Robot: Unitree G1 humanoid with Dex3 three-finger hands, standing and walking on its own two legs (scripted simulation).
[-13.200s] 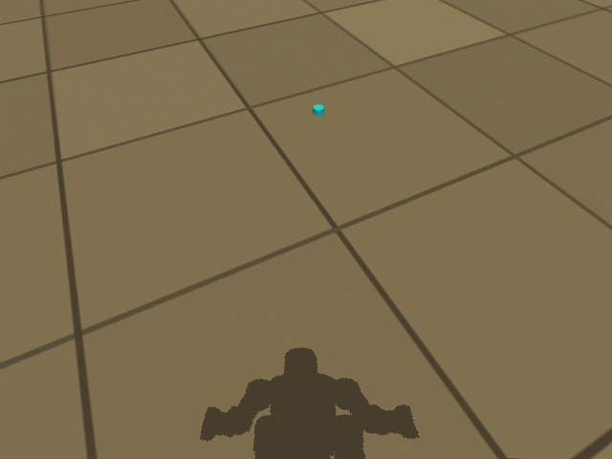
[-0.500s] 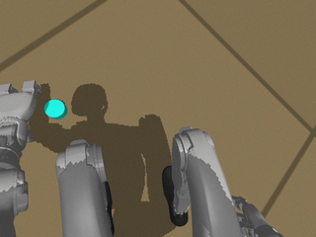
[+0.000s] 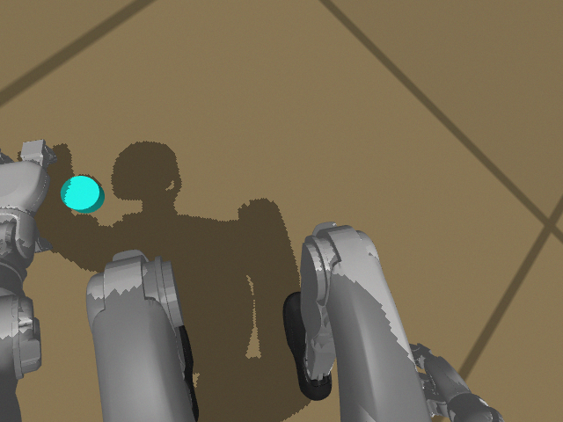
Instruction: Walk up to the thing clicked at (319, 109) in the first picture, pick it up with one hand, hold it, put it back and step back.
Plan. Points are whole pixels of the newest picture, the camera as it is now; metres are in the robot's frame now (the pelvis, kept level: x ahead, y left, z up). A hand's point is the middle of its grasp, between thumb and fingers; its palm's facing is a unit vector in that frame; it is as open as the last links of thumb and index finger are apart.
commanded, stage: rise first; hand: left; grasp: from above
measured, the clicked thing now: (83, 194) +0.45 +0.29 -0.30
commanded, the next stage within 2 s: approach in 1.30 s
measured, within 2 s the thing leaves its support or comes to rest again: neither
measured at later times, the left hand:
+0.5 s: hand (33, 204) +0.41 +0.32 -0.19, palm faces -0.45 -0.11 -0.89, open 13.9 cm
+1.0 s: hand (28, 206) +0.40 +0.32 -0.18, palm faces -0.46 -0.10 -0.88, open 13.5 cm
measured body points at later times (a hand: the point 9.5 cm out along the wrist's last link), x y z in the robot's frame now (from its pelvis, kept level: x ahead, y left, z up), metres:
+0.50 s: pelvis +0.00 +0.00 -0.01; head +0.23 +0.08 +0.37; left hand +0.43 +0.33 -0.14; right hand +0.07 -0.27 -0.11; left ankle +0.08 +0.13 -0.28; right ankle +0.09 -0.12 -0.28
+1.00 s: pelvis +0.00 +0.00 +0.00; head +0.22 +0.09 +0.38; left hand +0.42 +0.33 -0.13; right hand +0.08 -0.27 -0.11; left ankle +0.08 +0.13 -0.28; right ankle +0.09 -0.12 -0.28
